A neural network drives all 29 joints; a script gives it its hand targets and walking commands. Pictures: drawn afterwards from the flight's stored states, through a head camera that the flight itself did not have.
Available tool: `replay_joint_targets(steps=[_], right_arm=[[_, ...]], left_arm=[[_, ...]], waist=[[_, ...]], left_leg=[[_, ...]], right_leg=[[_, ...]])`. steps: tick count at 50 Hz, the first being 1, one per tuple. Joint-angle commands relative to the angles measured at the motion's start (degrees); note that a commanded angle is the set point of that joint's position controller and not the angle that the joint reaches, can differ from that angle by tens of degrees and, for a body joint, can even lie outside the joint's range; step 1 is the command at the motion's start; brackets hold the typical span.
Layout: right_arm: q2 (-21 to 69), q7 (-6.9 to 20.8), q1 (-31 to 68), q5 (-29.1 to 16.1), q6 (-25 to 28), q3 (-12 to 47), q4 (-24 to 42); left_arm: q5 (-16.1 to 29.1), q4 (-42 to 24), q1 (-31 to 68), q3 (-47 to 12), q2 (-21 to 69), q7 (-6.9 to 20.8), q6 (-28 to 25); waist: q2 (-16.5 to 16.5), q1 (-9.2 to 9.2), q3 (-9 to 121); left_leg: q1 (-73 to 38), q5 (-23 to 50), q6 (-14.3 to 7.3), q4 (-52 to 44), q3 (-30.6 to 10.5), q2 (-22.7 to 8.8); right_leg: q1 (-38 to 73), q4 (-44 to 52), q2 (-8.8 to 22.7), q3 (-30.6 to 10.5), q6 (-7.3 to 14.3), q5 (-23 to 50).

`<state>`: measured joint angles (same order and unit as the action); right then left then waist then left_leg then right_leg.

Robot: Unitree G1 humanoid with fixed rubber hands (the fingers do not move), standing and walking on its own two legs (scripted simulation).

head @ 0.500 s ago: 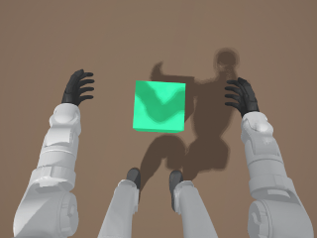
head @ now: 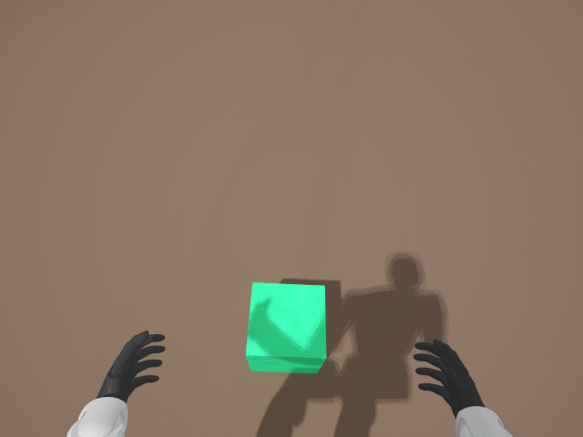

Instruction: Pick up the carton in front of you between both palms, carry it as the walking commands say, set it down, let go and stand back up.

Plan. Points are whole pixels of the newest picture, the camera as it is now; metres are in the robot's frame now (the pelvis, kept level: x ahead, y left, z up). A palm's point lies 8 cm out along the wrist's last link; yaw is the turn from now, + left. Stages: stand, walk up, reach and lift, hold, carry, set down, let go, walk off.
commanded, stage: let go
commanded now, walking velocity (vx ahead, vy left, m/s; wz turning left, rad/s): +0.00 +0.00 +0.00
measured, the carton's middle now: (286, 330) +0.43 -0.01 -0.64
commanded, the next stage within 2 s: stand in 0.54 s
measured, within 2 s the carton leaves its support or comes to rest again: neither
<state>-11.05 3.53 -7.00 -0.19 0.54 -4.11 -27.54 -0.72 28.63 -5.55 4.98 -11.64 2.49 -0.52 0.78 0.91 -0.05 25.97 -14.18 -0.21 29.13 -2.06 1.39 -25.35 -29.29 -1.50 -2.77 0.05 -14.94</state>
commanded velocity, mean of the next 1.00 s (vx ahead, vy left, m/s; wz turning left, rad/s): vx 0.00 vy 0.00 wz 0.00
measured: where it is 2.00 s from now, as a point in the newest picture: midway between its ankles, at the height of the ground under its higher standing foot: outside the picture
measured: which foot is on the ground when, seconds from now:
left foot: down 0.00-1.00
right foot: down 0.00-1.00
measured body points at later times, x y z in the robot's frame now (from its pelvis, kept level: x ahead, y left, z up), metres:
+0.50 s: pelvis +0.01 +0.00 +0.01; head +0.02 +0.00 +0.45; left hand +0.18 +0.23 -0.07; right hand +0.18 -0.23 -0.07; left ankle -0.01 +0.12 -0.73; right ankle -0.01 -0.12 -0.73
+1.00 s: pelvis +0.03 +0.00 +0.00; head +0.03 +0.00 +0.45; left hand +0.16 +0.29 -0.09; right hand +0.17 -0.29 -0.09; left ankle -0.01 +0.12 -0.73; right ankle -0.01 -0.12 -0.73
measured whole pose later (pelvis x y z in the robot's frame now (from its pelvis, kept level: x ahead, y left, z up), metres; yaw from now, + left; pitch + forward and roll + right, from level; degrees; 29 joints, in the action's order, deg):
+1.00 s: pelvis +0.03 +0.00 +0.00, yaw +0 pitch +0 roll +0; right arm -19.3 -1.2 -9.8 2.3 -0.5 -1.9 -42.7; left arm -2.1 41.8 -11.1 2.4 -19.3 -1.1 0.7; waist -0.1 -0.1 -0.1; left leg 10.4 -18.1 -0.5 28.7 -2.3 1.3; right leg -9.2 -27.8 -1.5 -2.5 0.2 -18.4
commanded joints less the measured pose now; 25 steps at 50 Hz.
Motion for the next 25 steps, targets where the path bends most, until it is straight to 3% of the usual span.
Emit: replay_joint_targets(steps=[1, 12, 24, 25], right_arm=[[-5.52, 0.14, -1.84, -0.44, 0.34, -0.54, 6.89], [-6.44, 1.21, -2.59, 0.89, -6.48, -0.22, 8.38], [-6.04, 0.92, -3.15, 1.56, -8.24, -0.48, 9.45], [-7.74, -0.73, -1.23, 2.29, -11.32, -0.58, 12.90]], left_arm=[[0.40, -7.17, -2.48, 0.18, -4.89, 0.23, -0.34], [0.23, -9.85, -4.20, -0.94, -5.54, 1.72, 6.43], [-0.74, -10.33, -4.71, -0.59, -5.52, 1.67, 8.29], [0.57, -7.31, -8.08, -0.15, -6.17, 0.60, 6.40]], waist=[[-1.23, -0.68, 11.21], [-0.84, -0.65, -4.49], [-0.84, -1.02, -3.02], [0.99, -0.83, 0.17]], left_leg=[[-16.26, 13.54, 1.37, -5.21, 0.90, 0.63], [-19.63, 3.41, 1.01, -8.91, 1.54, 0.15], [-22.84, 11.23, 0.91, -7.14, 1.39, 0.75], [-25.14, 15.07, 0.61, -5.48, 1.08, 0.67]], right_leg=[[12.65, 5.76, -0.59, 1.33, -1.36, 13.40], [16.64, 9.04, -0.41, 2.48, -0.75, 2.99], [20.10, 7.70, -0.74, 1.82, -0.92, 10.85], [20.46, 5.97, -2.15, 2.16, -1.65, 10.87]])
